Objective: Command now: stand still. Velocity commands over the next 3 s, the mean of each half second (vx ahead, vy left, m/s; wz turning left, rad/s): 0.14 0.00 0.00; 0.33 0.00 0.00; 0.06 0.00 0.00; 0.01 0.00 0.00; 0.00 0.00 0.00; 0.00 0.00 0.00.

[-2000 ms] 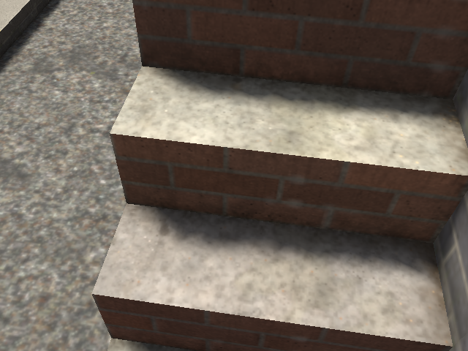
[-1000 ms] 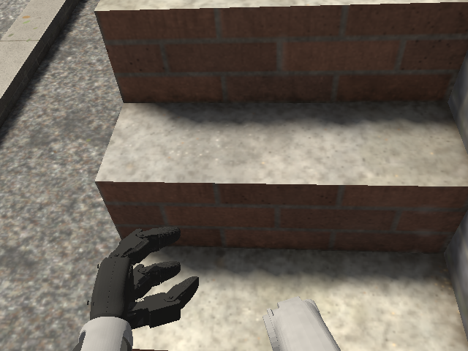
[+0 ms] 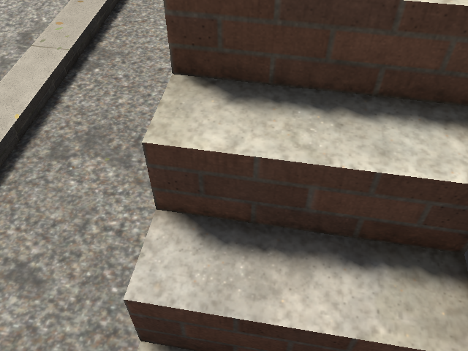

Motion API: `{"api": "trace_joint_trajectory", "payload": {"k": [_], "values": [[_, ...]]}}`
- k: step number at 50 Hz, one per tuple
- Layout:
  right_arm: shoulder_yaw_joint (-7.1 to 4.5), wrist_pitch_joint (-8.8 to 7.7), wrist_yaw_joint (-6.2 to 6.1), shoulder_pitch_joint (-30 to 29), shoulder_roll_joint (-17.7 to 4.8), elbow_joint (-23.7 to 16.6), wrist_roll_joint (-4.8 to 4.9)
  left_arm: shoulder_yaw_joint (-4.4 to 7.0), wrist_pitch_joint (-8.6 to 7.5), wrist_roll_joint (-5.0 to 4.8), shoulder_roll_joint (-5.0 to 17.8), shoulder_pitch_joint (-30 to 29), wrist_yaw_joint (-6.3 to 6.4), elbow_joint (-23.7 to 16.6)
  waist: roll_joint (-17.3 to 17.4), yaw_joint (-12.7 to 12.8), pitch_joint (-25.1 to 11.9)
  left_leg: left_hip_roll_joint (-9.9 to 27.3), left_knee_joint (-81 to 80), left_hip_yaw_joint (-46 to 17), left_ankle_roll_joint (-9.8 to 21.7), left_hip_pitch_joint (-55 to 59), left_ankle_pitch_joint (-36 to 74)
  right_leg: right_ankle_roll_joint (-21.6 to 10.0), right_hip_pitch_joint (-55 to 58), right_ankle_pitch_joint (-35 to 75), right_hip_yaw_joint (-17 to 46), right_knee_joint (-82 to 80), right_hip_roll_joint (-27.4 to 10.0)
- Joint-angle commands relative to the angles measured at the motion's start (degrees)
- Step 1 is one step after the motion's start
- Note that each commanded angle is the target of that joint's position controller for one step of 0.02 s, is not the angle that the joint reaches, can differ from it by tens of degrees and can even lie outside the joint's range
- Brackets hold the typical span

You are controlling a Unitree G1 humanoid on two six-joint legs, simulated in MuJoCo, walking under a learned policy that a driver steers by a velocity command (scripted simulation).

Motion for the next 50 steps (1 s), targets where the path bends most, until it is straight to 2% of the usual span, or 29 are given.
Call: {"api": "trace_joint_trajectory", "payload": {"k": [1, 10, 11, 13, 14, 17, 18, 20, 23, 26, 27, 28, 30, 31, 32, 33, 34, 37, 39, 40, 41, 43, 44, 49, 50], "values": [[-1.23, -0.47, 0.09, 1.21, -5.48, -4.32, 0.03, 0.87, -0.55, 0.6, 4.33, 0.88, 0.26, -2.52, 2.44, 0.2, -2.9, 6.77, -5.34, -5.69, 3.73, 1.98, 4.29, -3.24, 0.37, 10.19, 0.73, -3.44, -2.47], [-1.32, -0.47, 0.48, 1.01, -5.34, -5.69, 0.1, 1.09, -0.84, 1.05, 4.42, 0.35, 0.44, -2.54, 1.22, 0.08, -2.11, 6.81, -5.12, -4.79, 3.51, -0.61, -2.69, -3.49, -0.21, 10.32, 0.82, -3.97, -2.78], [-1.17, -0.11, 0.6, 1.56, -4.96, -5.05, 0.12, 0.52, -0.94, 0.75, 3.48, 1.49, -0.25, -1.92, 2.31, -0.39, -2.32, 6.04, -6.18, -4.42, 2.99, -0.41, -6.4, -3.84, -0.04, 10.25, 0.99, -5.87, -2.92], [-1.02, 0.19, 0.55, 2.45, -4.71, -3.76, 0.09, 0.21, -1.12, 1.07, 3.15, 1.6, -0.69, -1.23, 2.3, -0.47, -1.1, 5.89, -8.26, -4.78, 3.04, -0.65, -11.05, -4.18, -0.5, 5.54, 0.63, -7.73, -2.32], [-0.79, 0.48, 0.82, 2.95, -4.0, -2.5, 0.15, -0.49, -1.09, 0.57, 1.65, 2.23, -0.88, -0.37, 2.07, -0.61, -1.28, 5.93, -9.2, -4.98, 2.75, -0.41, -12.29, -4.63, -0.57, 4.91, 0.61, -8.78, -2.25], [-1.39, 0.51, 0.79, 3.45, -5.83, -1.25, 0.07, -0.43, -1.44, 0.51, 2.97, 2.2, -0.93, -0.01, 1.99, -0.73, -0.09, 5.25, -8.72, -4.52, 3.36, -0.52, -13.21, -5.65, -1.66, 0.98, 0.39, -8.59, -1.68], [-1.85, 0.77, 0.66, 3.2, -5.86, -1.13, 0.29, -0.53, -1.77, 0.46, 2.62, 3.66, -0.58, 0.68, 1.47, -0.67, 0.2, 4.67, -7.77, -4.15, 3.76, -1.32, -13.28, -6.4, -1.87, -1.27, 1.05, -8.86, -1.88], [-1.89, 1.25, 0.5, 3.22, -5.48, -1.04, 0.33, -0.26, -2.18, 0.21, 3.31, 4.21, -0.53, 0.57, -1.01, -0.82, 1.25, 3.44, -5.17, -2.43, 3.85, -3.71, -13.19, -7.92, -2.28, -4.82, 3.36, -10.03, -2.9], [-1.74, 1.01, 0.48, 3.31, -4.77, -0.71, 0.23, 0.13, -2.33, 0.1, 4.63, 5.62, -0.43, 0.68, -4.1, -0.43, 2.18, 2.43, -0.2, -0.19, 4.24, -8.17, -12.3, -10.45, -1.92, -9.39, 7.66, -11.42, -5.29], [-1.5, 0.43, 0.64, 3.98, -4.16, -0.37, -0.23, 0.58, -2.49, -0.09, 5.18, 6.74, -0.66, 0.69, -4.89, -0.44, 2.26, 2.1, 3.49, 1.75, 4.62, -10.31, -11.19, -12.55, -1.81, -11.95, 10.57, -11.67, -7.35], [-1.24, -0.12, 0.87, 5.38, -4.61, 0.51, -0.76, 0.62, -2.38, -0.28, 5.69, 3.2, -1.03, -0.81, -3.28, -1.51, 1.58, 2.18, 2.57, 1.67, 4.9, -7.47, -12.06, -12.11, -4.32, -10.63, 8.85, -9.49, -6.03], [-1.4, -0.36, 0.9, 6.25, -5.13, 0.83, -0.7, 0.37, -2.47, -0.58, 4.94, 2.19, -1.32, -1.2, -1.15, -2.11, 1.12, 2.75, 0.25, 0.36, 5.18, -4.6, -12.61, -11.53, -5.75, -7.1, 6.02, -6.77, -4.1], [-1.8, -0.77, 0.93, 6.83, -6.96, 1.11, -0.48, -0.62, -3.11, -0.49, 2.4, 4.04, -1.62, -0.92, 5.34, -1.69, 0.56, 5.18, -5.26, -4.79, 5.73, -0.74, -12.72, -10.31, -6.21, 3.84, 0.29, -0.09, -0.9], [-1.96, -0.88, 0.91, 5.66, -7.26, 1.23, -0.4, -0.86, -3.43, -0.65, 2.26, 4.69, -1.96, -0.41, 6.71, -1.65, -0.37, 6.04, -6.95, -5.56, 6.11, 1.48, -10.23, -10.37, -5.45, 6.91, -0.38, 2.19, -0.61], [-2.19, -1.4, 0.57, 6.61, -7.67, 1.16, -0.67, -0.28, -3.65, 0.16, 4.02, 4.75, -1.65, -0.39, 7.6, -1.01, -0.45, 7.19, -8.83, -6.98, 7.3, 2.63, -9.79, -9.67, -4.91, 5.56, -0.56, 2.92, -0.78], [-2.37, -1.78, 0.71, 5.79, -7.35, 1.13, -0.31, -0.41, -3.52, 0.37, 4.49, 4.58, -1.59, -0.55, 7.34, -1.21, -0.24, 7.14, -9.65, -7.17, 7.38, 2.86, -6.8, -9.09, -3.48, 7.6, -0.59, 3.02, -0.83], [-2.37, -2.0, 0.75, 5.25, -7.12, 1.1, -0.14, -0.42, -3.55, 0.41, 4.65, 5.09, -1.58, -0.43, 5.68, -0.87, -0.65, 6.96, -9.52, -6.43, 7.31, 3.77, -3.15, -8.88, -2.24, 9.53, -0.36, 2.59, -1.14], [-1.93, -2.54, 0.73, 4.45, -5.72, 1.32, -0.1, -0.69, -3.55, 0.29, 4.4, 5.13, -1.26, -0.47, 1.4, -0.71, -2.1, 5.89, -7.52, -2.94, 6.37, 5.99, 11.18, -8.18, 2.18, 19.21, 0.8, 0.77, -2.49], [-1.32, -3.19, 0.66, 4.07, -4.87, 1.42, 0.23, -1.49, -3.56, 0.24, 3.38, 3.76, -0.85, -1.31, 0.17, -0.92, -4.04, 6.56, -6.72, -2.01, 5.58, 8.94, 25.75, -6.38, 4.04, 28.52, 0.29, 1.88, -3.11], [-0.9, -3.36, 0.65, 4.26, -4.74, 1.3, 0.4, -1.67, -3.7, 0.72, 3.23, 4.45, -0.45, -1.4, -0.48, -0.31, -4.81, 6.83, -6.29, -2.13, 4.67, 9.56, 30.53, -5.02, 5.54, 33.38, 0.22, 0.97, -3.99], [-0.92, -3.27, 0.48, 3.98, -5.63, 1.63, 0.41, -1.69, -3.55, 0.74, 3.96, 3.99, -0.16, -1.48, -1.96, -0.31, -5.46, 7.41, -5.63, -1.73, 4.53, 11.13, 33.22, -4.82, 5.08, 36.49, -0.23, 1.61, -3.74], [-0.74, -2.84, 0.24, 3.77, -6.31, 2.07, 0.44, -1.96, -3.37, 0.59, 3.88, 3.72, -0.26, -1.97, -1.38, 0.1, -7.83, 7.52, -5.32, -1.04, 3.9, 13.38, 34.89, -4.4, 5.7, 36.59, -0.13, 2.04, -3.75], [-0.55, -2.37, 0.09, 2.57, -5.92, 1.65, 0.25, -1.9, -3.44, 0.28, 4.0, 4.09, -0.37, -1.7, -0.81, 0.5, -7.94, 7.51, -4.66, -1.08, 3.62, 13.86, 34.24, -3.92, 5.67, 36.91, 0.26, 1.66, -3.94], [-0.57, -1.75, 0.04, 1.23, -6.57, 0.71, 0.14, -1.69, -3.11, 0.64, 5.16, 1.96, -0.34, -1.97, 0.22, 0.44, -5.81, 8.0, -4.12, -0.81, 2.86, 12.44, 31.78, -3.12, 5.1, 39.01, 0.81, 0.54, -4.06], [-0.98, -1.77, 0.05, 0.78, -7.51, 0.55, 0.07, -1.42, -2.97, 0.8, 6.07, 2.37, -0.1, -1.98, 0.19, 0.34, -4.44, 7.86, -3.77, -0.9, 3.3, 11.52, 31.02, -3.51, 4.55, 39.24, 0.55, 0.78, -3.89]]}}
Next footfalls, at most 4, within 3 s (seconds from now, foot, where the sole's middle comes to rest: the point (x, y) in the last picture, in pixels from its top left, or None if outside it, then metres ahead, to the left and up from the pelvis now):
none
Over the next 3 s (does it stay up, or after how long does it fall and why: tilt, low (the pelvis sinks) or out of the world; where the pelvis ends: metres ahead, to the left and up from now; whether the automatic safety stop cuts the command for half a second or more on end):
stays up -0.01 -0.01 0.00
